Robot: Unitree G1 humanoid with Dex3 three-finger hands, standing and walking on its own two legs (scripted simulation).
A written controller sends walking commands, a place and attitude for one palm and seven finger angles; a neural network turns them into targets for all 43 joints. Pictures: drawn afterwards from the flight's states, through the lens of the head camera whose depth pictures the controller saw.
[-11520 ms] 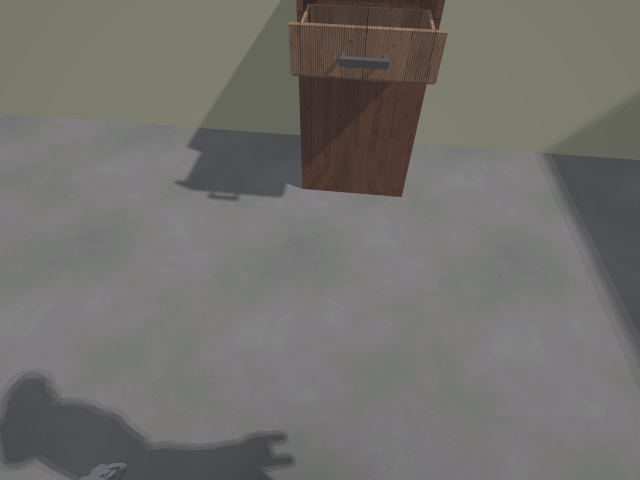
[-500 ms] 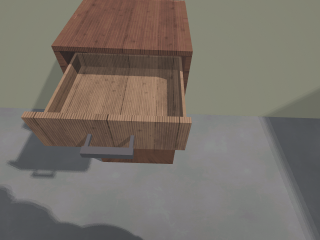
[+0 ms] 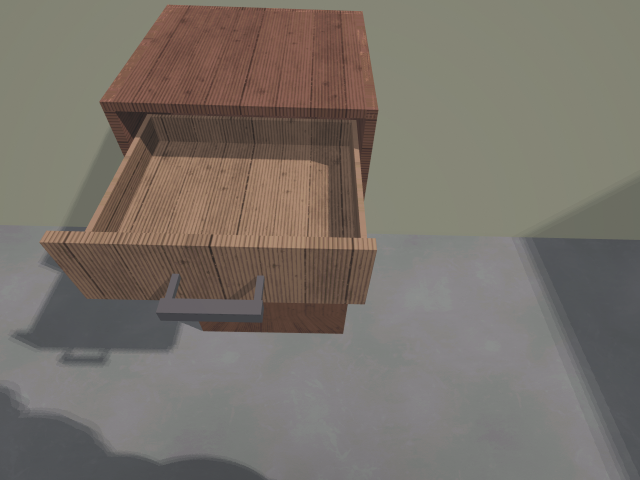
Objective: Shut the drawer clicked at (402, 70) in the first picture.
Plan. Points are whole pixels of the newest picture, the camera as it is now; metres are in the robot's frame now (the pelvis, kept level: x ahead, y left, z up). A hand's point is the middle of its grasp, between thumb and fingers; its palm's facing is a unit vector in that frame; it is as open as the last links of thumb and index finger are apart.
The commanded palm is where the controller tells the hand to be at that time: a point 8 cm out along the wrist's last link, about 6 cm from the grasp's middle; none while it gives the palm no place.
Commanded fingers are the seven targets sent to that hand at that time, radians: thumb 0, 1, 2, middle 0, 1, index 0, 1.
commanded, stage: look again from close up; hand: left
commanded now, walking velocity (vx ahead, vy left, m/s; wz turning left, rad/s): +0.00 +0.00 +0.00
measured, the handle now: (214, 296) +0.34 +0.17 +0.01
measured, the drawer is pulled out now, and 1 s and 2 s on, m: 0.30 0.30 0.30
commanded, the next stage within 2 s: shuffle to correct the standing spot in 0.22 s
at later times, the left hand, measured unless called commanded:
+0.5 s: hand out of the picture -0.01 +0.15 -0.18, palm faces +0.01 -0.98 -0.18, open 7.3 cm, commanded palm none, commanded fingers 0.00 0.90 0.90 -0.20 -0.30 -0.20 -0.30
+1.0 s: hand out of the picture +0.05 +0.13 -0.18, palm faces +0.06 -0.97 -0.22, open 7.3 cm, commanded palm none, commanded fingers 0.00 0.90 0.90 -0.20 -0.30 -0.20 -0.30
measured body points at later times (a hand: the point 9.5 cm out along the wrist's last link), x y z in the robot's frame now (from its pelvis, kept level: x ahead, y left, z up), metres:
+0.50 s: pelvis +0.01 -0.01 +0.00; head +0.02 -0.01 +0.45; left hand +0.00 +0.20 -0.16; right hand -0.01 -0.23 -0.16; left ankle -0.02 +0.07 -0.74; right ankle +0.00 -0.15 -0.74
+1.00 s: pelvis +0.05 -0.04 +0.00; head +0.09 -0.04 +0.44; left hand +0.04 +0.18 -0.16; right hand +0.11 -0.27 -0.16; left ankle +0.01 +0.06 -0.74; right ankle +0.00 -0.16 -0.74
